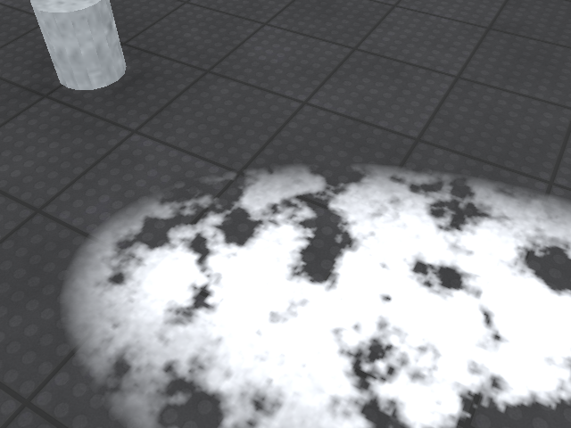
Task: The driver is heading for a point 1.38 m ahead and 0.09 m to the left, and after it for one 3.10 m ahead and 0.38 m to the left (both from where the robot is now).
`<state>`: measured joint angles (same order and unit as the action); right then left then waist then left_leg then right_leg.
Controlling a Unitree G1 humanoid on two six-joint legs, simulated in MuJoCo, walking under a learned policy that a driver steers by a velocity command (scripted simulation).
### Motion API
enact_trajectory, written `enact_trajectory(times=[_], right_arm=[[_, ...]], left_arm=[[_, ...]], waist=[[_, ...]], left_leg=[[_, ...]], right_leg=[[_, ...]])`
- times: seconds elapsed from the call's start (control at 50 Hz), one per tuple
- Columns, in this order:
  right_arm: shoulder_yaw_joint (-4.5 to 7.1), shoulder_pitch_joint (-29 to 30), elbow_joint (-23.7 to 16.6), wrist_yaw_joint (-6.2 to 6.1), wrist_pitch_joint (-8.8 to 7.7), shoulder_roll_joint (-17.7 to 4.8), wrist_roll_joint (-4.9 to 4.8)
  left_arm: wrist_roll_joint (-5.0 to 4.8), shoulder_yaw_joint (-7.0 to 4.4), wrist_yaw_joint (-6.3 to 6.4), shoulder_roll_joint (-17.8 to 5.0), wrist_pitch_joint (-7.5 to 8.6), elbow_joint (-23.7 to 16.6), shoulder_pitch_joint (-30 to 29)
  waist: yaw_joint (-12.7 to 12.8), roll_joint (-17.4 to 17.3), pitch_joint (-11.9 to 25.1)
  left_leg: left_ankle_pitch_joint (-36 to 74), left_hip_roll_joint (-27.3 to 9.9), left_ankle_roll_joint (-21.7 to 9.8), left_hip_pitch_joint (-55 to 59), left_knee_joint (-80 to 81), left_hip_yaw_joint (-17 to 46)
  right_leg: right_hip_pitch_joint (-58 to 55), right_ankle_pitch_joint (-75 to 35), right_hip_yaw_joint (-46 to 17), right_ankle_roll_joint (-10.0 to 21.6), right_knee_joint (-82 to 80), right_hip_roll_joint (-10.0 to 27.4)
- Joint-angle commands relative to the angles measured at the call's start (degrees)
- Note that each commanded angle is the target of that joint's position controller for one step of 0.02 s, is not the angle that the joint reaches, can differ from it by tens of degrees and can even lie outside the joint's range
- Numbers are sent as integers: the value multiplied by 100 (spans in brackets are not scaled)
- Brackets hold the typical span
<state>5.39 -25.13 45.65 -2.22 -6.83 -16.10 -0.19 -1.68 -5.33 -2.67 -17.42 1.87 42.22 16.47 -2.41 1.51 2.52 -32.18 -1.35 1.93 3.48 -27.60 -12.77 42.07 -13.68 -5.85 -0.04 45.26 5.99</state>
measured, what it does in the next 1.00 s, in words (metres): goes down, turning left: right foot 0.13 m lower, then left foot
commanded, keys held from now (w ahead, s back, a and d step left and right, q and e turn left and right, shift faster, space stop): w+e+shift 0.06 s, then w+shift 0.10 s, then w+q+shift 0.84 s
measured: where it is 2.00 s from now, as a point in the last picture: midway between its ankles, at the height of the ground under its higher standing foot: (203, 161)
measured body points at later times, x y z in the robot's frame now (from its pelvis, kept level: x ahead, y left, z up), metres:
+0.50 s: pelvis +0.44 -0.14 -0.12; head +0.46 -0.13 +0.33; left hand +0.48 +0.11 -0.26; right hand +0.59 -0.39 -0.22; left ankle +0.67 -0.02 -0.77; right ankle +0.25 -0.20 -0.83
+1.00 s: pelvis +0.92 -0.14 -0.11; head +0.94 -0.11 +0.34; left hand +1.12 +0.17 -0.12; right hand +1.04 -0.39 -0.21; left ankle +0.74 -0.10 -0.83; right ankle +1.16 -0.21 -0.81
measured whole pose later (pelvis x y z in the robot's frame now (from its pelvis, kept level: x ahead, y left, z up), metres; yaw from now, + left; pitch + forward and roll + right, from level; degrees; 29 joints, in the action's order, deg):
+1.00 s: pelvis +0.92 -0.14 -0.11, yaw +25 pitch +1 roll -1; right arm 4.0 -23.9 42.8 -1.0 -3.5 -14.3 -2.9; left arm -1.7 -1.7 0.1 -14.3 8.0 30.0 -3.5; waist -7.1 1.4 -1.2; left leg -27.3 9.1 -6.5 0.1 -29.1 21.1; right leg 31.4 -1.1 -9.7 -3.9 26.5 -0.8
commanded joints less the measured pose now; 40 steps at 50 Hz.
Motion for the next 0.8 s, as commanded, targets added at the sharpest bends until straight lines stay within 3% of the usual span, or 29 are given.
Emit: enact_trajectory(times=[0.02,0.08,0.1,0.14,0.16,0.18,0.2,0.22,0.24,0.26,0.28,0.3,0.32,0.38,0.44,0.48,0.52,0.56,0.58,0.6,0.62,0.64,0.66,0.68,0.7,0.72,0.74,0.76,0.8], right_arm=[[154,-135,-209,-26,-4,-691,-48],[111,-85,-177,33,118,-761,-112],[108,-18,-177,59,150,-905,-180],[131,-238,-45,91,248,-1271,-161],[98,-182,51,134,254,-1278,-126],[36,-24,89,164,165,-935,-172],[-249,-700,-144,200,-49,-95,56],[-261,-694,-284,261,-273,-634,-317],[-200,419,-669,196,-298,-814,-605],[-267,941,-823,90,-238,-717,-598],[-323,887,-681,24,-122,-637,-444],[-238,503,-524,40,1,-756,-360],[-211,360,-386,120,169,-530,-297],[-308,597,-494,180,367,-86,-169],[-311,1187,-592,289,263,-179,-132],[-383,1504,-734,445,187,2,-138],[-252,1623,-819,594,128,-236,-166],[15,426,-630,606,249,-755,-303],[231,-741,-309,582,391,-1199,-288],[292,-1994,19,483,545,-1275,-267],[58,-1999,340,468,628,-817,-114],[-72,-1110,-147,484,392,-750,96],[-28,-816,-409,486,295,-567,29],[-27,-513,-483,508,193,-560,-5],[-4,51,-615,541,93,-647,-23],[-10,422,-739,517,34,-663,-23],[-32,486,-808,495,23,-602,-93],[-46,618,-819,428,57,-631,-110],[-83,591,-832,266,64,-491,-161]], left_arm=[[-78,124,-192,-123,130,-873,-1408],[-53,220,-312,1,161,-910,-1545],[-39,201,-314,-30,176,-865,-1369],[-4,-67,-209,-502,141,-482,9],[3,-280,-92,-922,61,-131,1084],[34,-376,37,-1233,-3,138,1733],[235,-188,44,-1556,115,58,1709],[163,-184,-15,-1323,157,3,2442],[144,-287,15,-1453,158,374,2624],[128,-217,66,-1208,247,385,1746],[217,-50,82,-820,310,250,953],[278,87,54,-413,435,113,373],[305,143,51,-201,447,169,-49],[343,160,105,-195,608,211,-493],[293,148,318,-203,649,236,-455],[217,94,417,-474,619,263,-237],[273,46,546,-749,475,251,35],[319,-88,612,-1177,289,110,-239],[228,-93,608,-1193,255,-127,-563],[99,-58,475,-1049,337,-236,-1194],[188,298,185,319,525,-385,-1189],[-16,482,108,648,699,-812,-168],[-54,405,48,-84,851,-895,-565],[-113,307,45,-350,900,-1006,-1056],[-13,315,92,-264,873,-996,-1076],[142,318,154,-233,816,-977,-1079],[215,286,211,-352,773,-926,-1071],[230,273,261,-259,701,-962,-840],[268,272,354,-315,613,-1093,-1393]], waist=[[-340,-231,-1478],[-314,-81,-1579],[-150,-185,-1441],[613,-521,-622],[1227,-523,-39],[1633,553,104],[951,1961,1142],[1586,1320,2993],[1603,735,2519],[1225,175,1301],[892,-134,608],[462,-160,179],[94,12,-395],[-100,569,-970],[111,6,-1064],[237,-168,-1073],[209,-138,-791],[-603,535,30],[-1195,539,506],[-1926,259,561],[-1292,-2127,-104],[-135,-2932,743],[-418,-1515,790],[-190,-257,106],[230,500,-300],[423,634,-466],[412,599,-570],[650,343,-502],[404,351,-778]], left_leg=[[889,-1733,-819,-206,946,556],[1953,-1625,-581,-281,615,-6],[3411,-1573,-554,-341,276,-157],[6239,-1524,-618,-359,-1508,-148],[6499,-1419,-532,-998,-3157,-79],[2472,-543,-204,-2988,-6129,87],[-1440,-88,-384,-4972,-8365,1553],[-1059,466,-410,-5186,-8219,3055],[-443,207,-210,-5669,-7295,2482],[342,-264,-261,-6028,-6551,2200],[733,-522,-233,-5755,-6743,1992],[1575,-765,-288,-5220,-6161,2287],[1964,-886,-183,-4738,-5655,2266],[2516,-1004,-42,-4202,-4289,2064],[3587,-644,-281,-4546,-2911,1558],[4260,-523,-499,-4273,-1872,1153],[4511,180,-646,-3548,-1305,431],[3718,657,-850,-2014,-1681,188],[3381,906,-1069,-652,-2077,223],[3754,433,-1392,918,-1465,979],[3482,286,-1648,1088,-1313,1776],[1207,-644,-2821,1605,-290,5148],[-522,-1031,-2744,1424,1131,6269],[-1177,-1051,-2443,428,1661,6451],[-950,-963,-2324,-610,1641,6293],[-417,-654,-2277,-1323,1547,5960],[1030,-302,-2202,-1802,1296,5050],[825,-218,-2233,-1933,1527,4903],[1464,32,-2123,-2519,1663,4312]], right_leg=[[1095,-166,90,237,-503,237],[227,-61,646,467,-1099,82],[-487,131,882,553,-1251,-174],[-2410,980,1022,845,-1012,-591],[-4089,864,954,1116,-1223,-607],[-6115,202,90,1519,-1442,-77],[-7825,-2170,-475,1366,756,589],[-8630,-879,-1913,2403,81,1500],[-7801,2059,-2802,2435,-1922,1667],[-6715,3505,-2904,2089,-2528,1616],[-5453,3524,-2836,1976,-2765,1669],[-4258,2924,-2453,1761,-2604,1628],[-3119,1991,-1377,1429,-2595,1254],[-1950,704,216,1039,-3404,865],[-2979,-107,1407,625,-3610,273],[-3489,-718,1736,467,-3649,412],[-4109,-2618,1892,201,-3181,285],[-4343,-5014,1816,91,-1659,466],[-3880,-6051,1790,100,-192,438],[-2657,-4045,1642,43,1908,240],[-1042,4423,1367,-42,4968,-1216],[542,5235,-40,49,5889,-1480],[665,4457,-376,455,5232,-1226],[460,3846,-352,654,4382,-1017],[25,3425,-417,619,3700,-788],[-346,3233,-524,495,3309,-693],[-722,3218,-503,382,2982,-586],[-721,3142,-459,200,2530,-506],[-942,2719,-212,-85,1401,-394]])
